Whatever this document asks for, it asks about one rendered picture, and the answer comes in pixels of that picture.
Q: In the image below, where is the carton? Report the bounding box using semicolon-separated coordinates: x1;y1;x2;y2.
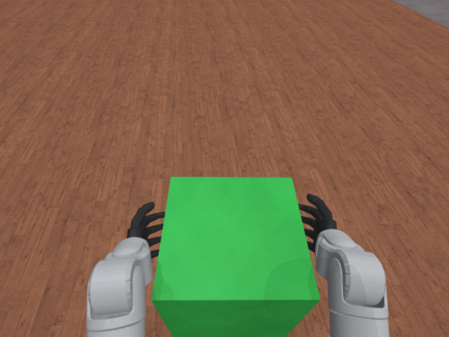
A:
152;177;320;337

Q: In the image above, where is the robot left hand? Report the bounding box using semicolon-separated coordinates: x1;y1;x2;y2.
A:
126;202;165;258

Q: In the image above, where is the robot left forearm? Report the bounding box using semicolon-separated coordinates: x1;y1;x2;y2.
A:
86;237;153;337

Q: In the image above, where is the robot right hand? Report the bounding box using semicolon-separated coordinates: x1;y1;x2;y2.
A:
298;194;337;253

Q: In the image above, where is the robot right forearm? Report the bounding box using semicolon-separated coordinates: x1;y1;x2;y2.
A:
315;229;389;337

